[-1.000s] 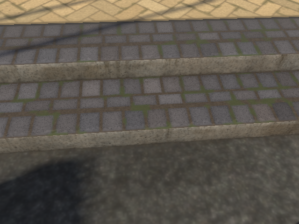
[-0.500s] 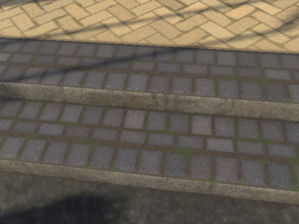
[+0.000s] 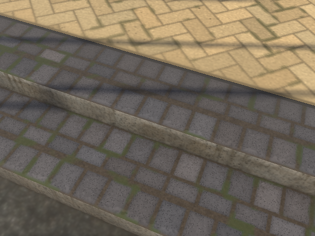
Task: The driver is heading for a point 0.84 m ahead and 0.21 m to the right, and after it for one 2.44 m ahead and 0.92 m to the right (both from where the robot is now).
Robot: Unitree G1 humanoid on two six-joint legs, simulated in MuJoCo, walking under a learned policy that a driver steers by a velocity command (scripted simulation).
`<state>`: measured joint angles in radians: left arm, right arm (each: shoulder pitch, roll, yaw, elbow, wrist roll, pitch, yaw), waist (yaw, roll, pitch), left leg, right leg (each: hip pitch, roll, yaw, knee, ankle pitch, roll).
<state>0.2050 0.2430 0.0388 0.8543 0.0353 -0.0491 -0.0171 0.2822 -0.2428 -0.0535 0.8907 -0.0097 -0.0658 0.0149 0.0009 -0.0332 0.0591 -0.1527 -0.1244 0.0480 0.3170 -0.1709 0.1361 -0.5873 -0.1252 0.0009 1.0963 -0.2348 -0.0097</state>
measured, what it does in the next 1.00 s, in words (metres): climbs, turning right: right foot 0.13 m higher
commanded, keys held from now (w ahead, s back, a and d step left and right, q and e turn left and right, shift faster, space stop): w+e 0.76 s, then w+q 0.24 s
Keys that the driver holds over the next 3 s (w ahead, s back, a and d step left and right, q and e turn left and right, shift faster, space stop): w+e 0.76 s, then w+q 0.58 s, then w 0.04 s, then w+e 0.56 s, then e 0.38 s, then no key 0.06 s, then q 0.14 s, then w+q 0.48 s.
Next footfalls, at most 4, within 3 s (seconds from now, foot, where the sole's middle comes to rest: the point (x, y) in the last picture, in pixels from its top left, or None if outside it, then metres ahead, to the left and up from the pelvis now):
0.44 right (199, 222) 0.48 -0.15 -0.65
1.06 left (210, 116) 0.90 -0.22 -0.53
1.62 right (236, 70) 1.20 -0.38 -0.53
2.12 left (221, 31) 1.53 -0.35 -0.53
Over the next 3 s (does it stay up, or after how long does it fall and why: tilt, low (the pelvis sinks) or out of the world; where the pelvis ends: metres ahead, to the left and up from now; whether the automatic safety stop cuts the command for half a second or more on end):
stays up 1.47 -0.38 0.24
